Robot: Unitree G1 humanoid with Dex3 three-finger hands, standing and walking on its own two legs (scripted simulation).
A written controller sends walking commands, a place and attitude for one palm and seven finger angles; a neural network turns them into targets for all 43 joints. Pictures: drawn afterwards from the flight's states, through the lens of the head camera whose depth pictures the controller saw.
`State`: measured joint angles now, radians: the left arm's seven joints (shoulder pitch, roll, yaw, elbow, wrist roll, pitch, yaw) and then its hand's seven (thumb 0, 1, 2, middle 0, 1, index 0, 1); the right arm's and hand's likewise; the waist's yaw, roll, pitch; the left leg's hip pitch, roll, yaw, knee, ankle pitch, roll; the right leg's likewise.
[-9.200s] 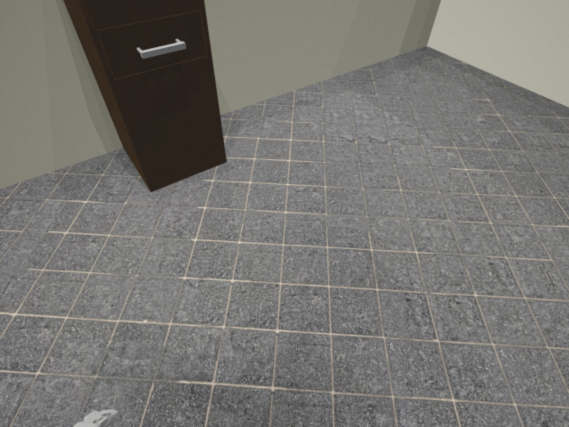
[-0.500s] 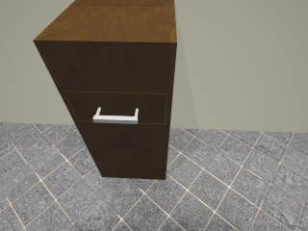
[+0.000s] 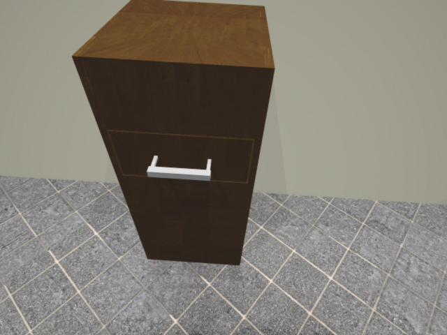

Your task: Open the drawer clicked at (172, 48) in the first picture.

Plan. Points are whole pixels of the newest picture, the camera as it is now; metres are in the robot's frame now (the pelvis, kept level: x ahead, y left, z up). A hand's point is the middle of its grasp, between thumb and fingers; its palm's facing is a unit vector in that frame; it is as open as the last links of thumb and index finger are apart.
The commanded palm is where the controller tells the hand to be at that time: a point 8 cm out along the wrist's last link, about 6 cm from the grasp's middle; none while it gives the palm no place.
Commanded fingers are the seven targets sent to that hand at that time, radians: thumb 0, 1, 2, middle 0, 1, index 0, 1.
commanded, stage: come to a stop and stand still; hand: left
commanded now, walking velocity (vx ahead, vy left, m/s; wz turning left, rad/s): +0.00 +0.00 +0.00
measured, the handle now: (180, 167) +0.56 +0.16 -0.08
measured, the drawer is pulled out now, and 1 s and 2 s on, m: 0.00 0.00 0.00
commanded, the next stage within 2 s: look again from close up in 0.62 s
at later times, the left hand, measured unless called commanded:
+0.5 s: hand out of the picture -0.09 +0.17 -0.17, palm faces +0.05 -0.98 -0.18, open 7.4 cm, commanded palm none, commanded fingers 0.00 0.90 0.90 -0.20 -0.30 -0.20 -0.30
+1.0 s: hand out of the picture -0.06 +0.16 -0.17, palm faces +0.07 -0.99 -0.14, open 7.4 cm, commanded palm none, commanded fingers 0.00 0.90 0.90 -0.20 -0.30 -0.20 -0.30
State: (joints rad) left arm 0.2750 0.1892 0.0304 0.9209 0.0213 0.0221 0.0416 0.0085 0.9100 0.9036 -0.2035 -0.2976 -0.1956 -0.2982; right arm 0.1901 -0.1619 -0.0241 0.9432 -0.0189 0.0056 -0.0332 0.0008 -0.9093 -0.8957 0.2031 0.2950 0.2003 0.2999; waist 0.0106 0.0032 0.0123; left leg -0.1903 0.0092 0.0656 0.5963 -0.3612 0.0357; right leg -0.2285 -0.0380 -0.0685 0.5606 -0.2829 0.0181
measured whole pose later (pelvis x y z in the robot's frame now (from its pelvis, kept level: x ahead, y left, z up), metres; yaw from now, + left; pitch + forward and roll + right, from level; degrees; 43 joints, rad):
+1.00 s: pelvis -0.04 +0.01 +0.01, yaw +1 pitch -1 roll -1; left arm 0.37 0.09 0.01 1.07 0.03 -0.01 0.05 0.01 0.91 0.90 -0.20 -0.30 -0.20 -0.30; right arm 0.32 -0.12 -0.01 1.09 -0.01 0.01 -0.01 0.00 -0.91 -0.90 0.20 0.29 0.20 0.30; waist 0.00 0.00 0.00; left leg -0.25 -0.02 0.07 0.50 -0.24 0.06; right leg -0.28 -0.06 -0.05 0.46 -0.16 0.03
